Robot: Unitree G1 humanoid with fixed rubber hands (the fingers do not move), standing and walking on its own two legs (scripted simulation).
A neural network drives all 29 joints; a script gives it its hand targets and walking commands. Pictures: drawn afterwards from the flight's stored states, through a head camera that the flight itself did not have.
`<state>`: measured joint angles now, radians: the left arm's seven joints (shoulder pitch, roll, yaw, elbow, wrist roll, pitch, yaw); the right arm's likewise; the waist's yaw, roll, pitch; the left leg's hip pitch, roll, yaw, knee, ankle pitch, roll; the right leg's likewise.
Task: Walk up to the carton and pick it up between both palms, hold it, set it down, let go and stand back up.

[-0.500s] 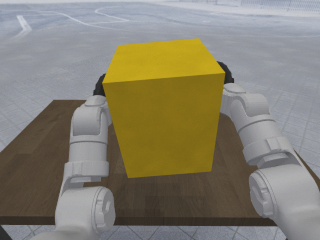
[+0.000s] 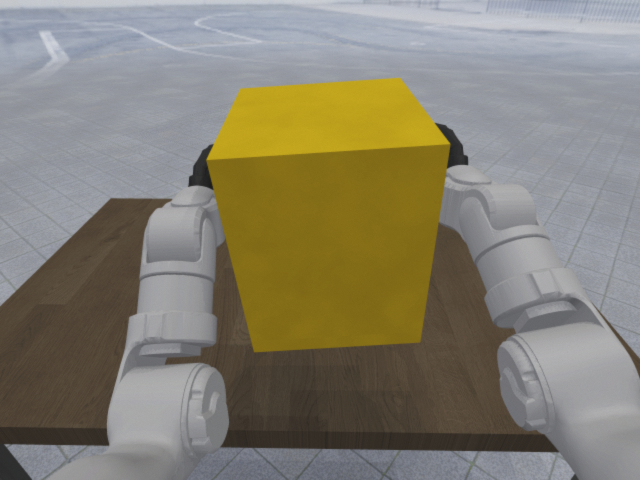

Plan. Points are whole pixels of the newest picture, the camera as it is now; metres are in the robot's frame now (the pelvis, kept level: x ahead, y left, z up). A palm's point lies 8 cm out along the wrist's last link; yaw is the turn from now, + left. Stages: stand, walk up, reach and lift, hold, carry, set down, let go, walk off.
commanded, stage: hold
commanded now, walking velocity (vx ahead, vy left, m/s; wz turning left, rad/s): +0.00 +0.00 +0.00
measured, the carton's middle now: (328, 212) +0.37 +0.00 +0.25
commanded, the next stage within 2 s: none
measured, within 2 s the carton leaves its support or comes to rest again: neither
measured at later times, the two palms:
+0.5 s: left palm (203, 205) +0.37 +0.15 +0.26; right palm (446, 183) +0.38 -0.14 +0.28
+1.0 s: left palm (203, 204) +0.37 +0.15 +0.26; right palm (447, 185) +0.37 -0.14 +0.28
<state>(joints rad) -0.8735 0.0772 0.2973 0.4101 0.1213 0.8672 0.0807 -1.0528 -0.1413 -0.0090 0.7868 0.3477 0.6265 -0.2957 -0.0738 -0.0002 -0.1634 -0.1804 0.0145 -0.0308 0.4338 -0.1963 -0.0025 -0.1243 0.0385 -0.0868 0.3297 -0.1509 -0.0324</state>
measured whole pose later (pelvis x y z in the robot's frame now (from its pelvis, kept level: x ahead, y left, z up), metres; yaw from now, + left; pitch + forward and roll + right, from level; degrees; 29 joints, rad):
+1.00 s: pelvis +0.01 +0.01 +0.00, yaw +0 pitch -4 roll -2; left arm -0.84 0.06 0.29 0.34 0.13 0.89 0.09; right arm -1.02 -0.14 0.00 0.74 0.36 0.65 -0.30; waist -0.08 0.00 -0.15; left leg -0.16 0.01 -0.03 0.44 -0.21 0.00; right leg -0.10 0.04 -0.08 0.32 -0.16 -0.03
